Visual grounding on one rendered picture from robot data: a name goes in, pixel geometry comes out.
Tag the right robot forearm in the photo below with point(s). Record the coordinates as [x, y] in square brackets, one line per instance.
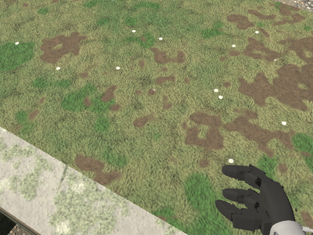
[287, 227]

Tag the robot right hand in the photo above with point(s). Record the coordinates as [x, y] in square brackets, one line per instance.
[265, 209]

